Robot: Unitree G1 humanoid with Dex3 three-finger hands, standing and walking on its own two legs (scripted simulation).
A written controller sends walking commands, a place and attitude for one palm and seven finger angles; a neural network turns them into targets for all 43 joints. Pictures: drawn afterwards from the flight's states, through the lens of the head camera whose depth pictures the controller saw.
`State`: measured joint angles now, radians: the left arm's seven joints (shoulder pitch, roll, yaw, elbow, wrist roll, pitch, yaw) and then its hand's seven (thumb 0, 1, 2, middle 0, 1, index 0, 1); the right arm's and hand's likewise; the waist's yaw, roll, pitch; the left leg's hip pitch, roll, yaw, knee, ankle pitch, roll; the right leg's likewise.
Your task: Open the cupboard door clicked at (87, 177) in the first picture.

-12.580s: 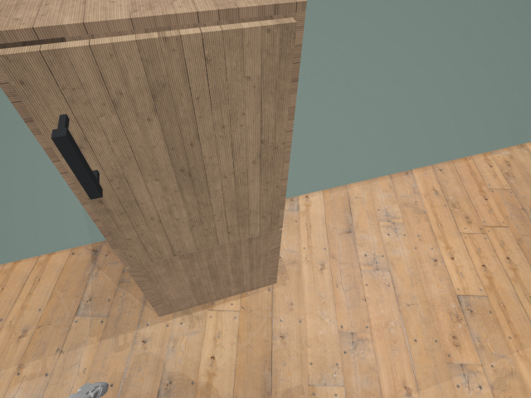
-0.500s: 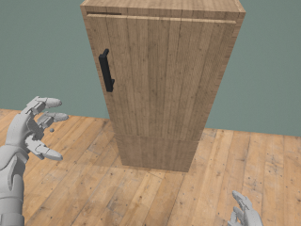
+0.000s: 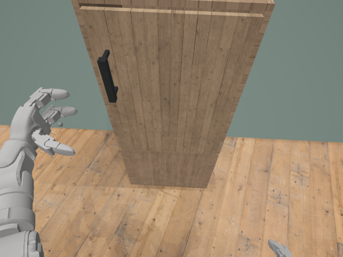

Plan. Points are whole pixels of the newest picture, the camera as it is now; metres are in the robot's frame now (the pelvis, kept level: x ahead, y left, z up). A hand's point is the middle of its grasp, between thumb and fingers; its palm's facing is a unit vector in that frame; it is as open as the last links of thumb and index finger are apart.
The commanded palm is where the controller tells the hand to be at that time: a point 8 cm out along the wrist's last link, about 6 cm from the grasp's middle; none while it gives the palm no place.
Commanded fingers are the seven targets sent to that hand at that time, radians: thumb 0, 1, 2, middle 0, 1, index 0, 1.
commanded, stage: move the hooked fingers beside the handle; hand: left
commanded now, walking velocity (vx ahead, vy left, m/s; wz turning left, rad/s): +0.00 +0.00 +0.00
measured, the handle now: (109, 77) +0.56 +0.20 +0.10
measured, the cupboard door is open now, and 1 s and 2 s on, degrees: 0 0 0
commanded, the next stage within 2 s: slide the fingers in behind the handle in 1.80 s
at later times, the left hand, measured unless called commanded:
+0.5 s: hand (69, 102) +0.43 +0.26 +0.12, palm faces -0.01 -1.00 +0.00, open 14.0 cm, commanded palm +0.42 +0.31 +0.11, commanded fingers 0.00 -0.50 0.30 -0.30 -1.20 -0.30 -1.20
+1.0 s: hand (83, 84) +0.51 +0.25 +0.12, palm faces -0.01 -1.00 +0.01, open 14.0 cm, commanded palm +0.49 +0.31 +0.10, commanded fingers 0.00 -0.50 0.30 -0.30 -1.20 -0.30 -1.20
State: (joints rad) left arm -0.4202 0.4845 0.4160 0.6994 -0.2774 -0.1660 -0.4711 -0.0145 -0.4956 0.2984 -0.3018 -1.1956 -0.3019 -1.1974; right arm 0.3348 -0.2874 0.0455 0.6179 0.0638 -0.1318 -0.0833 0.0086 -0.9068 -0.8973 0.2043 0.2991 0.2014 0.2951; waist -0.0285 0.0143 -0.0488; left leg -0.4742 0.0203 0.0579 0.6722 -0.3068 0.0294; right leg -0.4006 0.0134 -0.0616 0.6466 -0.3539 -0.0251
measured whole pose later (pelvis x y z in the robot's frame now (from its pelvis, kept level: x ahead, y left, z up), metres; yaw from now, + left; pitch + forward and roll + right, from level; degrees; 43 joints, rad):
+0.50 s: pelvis +0.00 +0.01 -0.01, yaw +0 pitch +10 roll -2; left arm -0.73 0.58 0.42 1.04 -0.21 -0.26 -0.47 -0.01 -0.50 0.30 -0.30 -1.20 -0.30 -1.20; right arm 0.36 -0.29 0.05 0.64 0.05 -0.05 -0.07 0.00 -0.91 -0.90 0.21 0.30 0.20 0.30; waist -0.08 0.01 -0.06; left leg -0.60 0.02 0.05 0.74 -0.32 0.04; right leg -0.52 0.02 -0.07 0.70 -0.36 -0.02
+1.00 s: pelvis +0.00 +0.01 -0.02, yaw -1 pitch +17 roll -3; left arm -1.01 0.75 0.47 1.30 -0.10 -0.25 -0.44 -0.01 -0.50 0.30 -0.30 -1.20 -0.30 -1.20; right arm 0.42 -0.30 0.06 0.64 0.03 0.02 -0.06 0.00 -0.91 -0.90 0.21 0.30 0.20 0.30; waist -0.18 0.01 -0.06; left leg -0.76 0.05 0.05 0.82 -0.35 0.04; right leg -0.67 0.04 -0.06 0.75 -0.37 -0.02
